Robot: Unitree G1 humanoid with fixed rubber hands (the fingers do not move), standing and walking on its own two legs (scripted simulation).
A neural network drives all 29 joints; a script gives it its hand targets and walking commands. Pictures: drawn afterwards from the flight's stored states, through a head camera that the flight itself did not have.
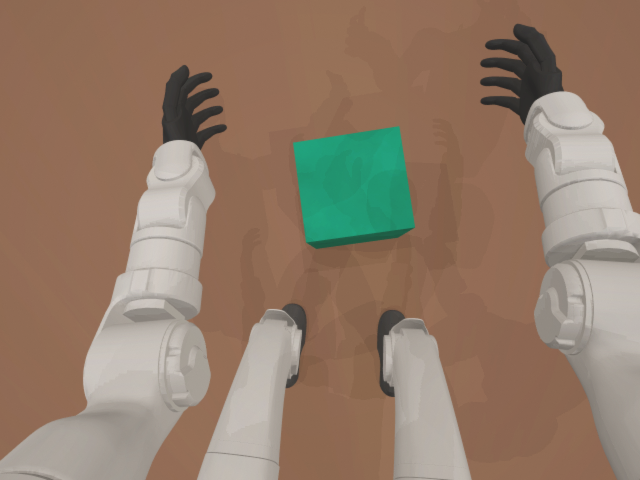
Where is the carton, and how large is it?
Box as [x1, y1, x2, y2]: [293, 126, 414, 248]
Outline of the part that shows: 398,126 293,143 306,242 318,248 397,237 414,227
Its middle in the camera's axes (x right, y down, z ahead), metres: +0.08 -0.09 +0.87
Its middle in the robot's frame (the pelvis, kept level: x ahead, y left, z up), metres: +0.49 +0.00 -0.52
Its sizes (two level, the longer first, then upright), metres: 0.210 0.200 0.250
